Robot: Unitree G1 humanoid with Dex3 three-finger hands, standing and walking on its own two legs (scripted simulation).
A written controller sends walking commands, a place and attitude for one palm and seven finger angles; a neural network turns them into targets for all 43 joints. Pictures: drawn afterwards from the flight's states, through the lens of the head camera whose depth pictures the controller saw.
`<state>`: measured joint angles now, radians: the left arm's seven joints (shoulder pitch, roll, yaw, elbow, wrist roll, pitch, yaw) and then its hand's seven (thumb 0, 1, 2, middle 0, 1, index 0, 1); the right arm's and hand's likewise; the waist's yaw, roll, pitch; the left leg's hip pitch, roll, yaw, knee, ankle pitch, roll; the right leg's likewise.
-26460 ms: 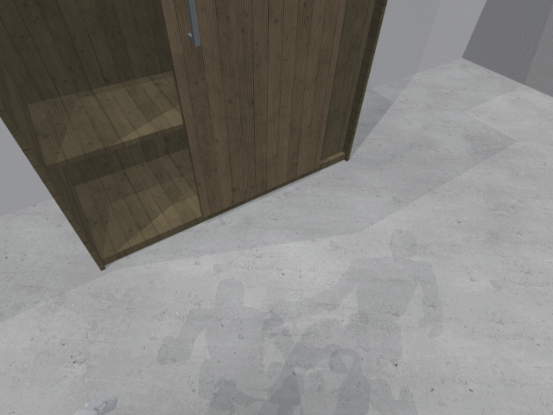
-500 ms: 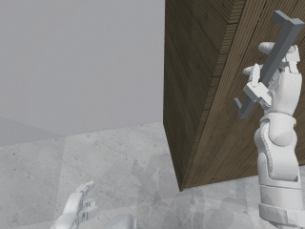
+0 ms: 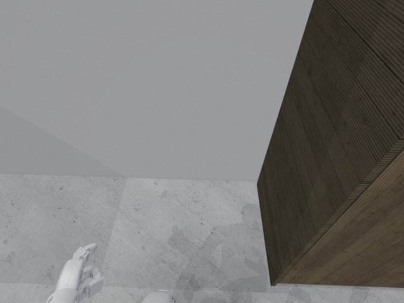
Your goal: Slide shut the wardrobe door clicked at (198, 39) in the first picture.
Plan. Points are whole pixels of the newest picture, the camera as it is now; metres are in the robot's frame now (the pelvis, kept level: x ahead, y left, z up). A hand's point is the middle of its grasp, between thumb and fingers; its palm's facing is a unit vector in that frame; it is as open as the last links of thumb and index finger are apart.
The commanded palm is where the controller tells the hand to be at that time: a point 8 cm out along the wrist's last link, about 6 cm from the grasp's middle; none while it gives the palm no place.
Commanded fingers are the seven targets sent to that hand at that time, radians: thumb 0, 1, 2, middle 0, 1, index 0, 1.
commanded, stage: stop walking and hold the door there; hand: right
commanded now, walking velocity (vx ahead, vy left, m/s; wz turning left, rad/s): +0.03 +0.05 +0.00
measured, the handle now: out of the picture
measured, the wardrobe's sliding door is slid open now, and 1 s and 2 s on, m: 0.00 0.00 0.00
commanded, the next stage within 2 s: none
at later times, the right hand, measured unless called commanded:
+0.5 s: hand out of the picture +0.29 -0.35 +0.22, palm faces +0.64 +0.73 -0.26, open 5.9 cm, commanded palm +0.25 -0.38 +0.20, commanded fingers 0.00 -0.90 -0.90 0.45 1.40 0.45 1.40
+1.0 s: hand out of the picture +0.30 -0.36 +0.22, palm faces +0.58 +0.76 -0.28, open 5.8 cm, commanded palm +0.25 -0.38 +0.20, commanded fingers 0.00 -0.90 -0.90 0.45 1.40 0.45 1.40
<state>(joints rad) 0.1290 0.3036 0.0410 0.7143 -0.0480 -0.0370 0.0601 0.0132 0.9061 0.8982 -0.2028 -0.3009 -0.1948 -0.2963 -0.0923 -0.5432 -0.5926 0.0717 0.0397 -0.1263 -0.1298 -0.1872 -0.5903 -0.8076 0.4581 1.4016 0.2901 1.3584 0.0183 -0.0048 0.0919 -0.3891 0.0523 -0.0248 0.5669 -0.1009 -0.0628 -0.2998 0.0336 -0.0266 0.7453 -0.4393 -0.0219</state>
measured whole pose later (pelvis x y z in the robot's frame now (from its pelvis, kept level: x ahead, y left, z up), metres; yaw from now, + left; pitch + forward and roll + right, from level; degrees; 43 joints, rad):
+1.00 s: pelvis -0.01 -0.03 +0.01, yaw +5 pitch -2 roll +0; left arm 0.22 0.29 0.03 0.71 -0.06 -0.03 0.06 0.01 0.90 0.90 -0.20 -0.30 -0.20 -0.30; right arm -0.07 -0.51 -0.51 0.19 0.05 -0.22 -0.14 -0.18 -0.62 -0.79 0.46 1.40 0.39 1.40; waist -0.01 -0.02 -0.01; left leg -0.30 0.08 0.01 0.61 -0.31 -0.04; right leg -0.28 0.07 -0.09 0.55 -0.24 -0.11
